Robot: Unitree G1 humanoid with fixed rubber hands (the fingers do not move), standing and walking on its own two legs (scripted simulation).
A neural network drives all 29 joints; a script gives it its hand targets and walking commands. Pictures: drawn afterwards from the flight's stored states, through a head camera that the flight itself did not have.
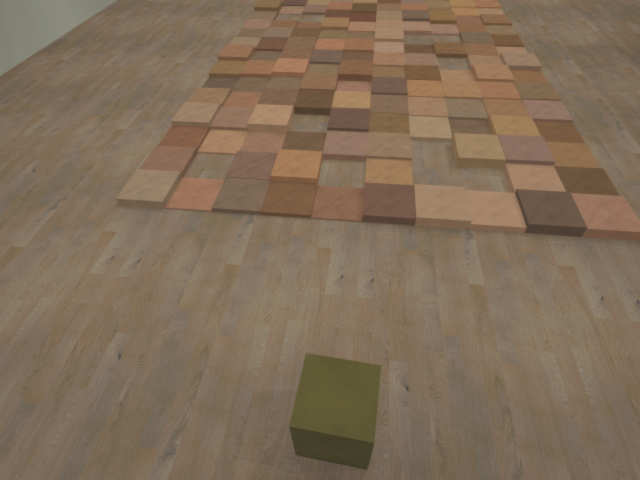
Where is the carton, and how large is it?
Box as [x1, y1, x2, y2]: [289, 353, 380, 469]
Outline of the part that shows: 306,353 289,425 295,453 302,456 366,469 374,442 380,365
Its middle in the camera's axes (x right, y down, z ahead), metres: +0.05 +0.47 +1.10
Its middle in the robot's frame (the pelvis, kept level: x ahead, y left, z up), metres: +0.46 +0.00 -0.66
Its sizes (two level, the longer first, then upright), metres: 0.210 0.200 0.250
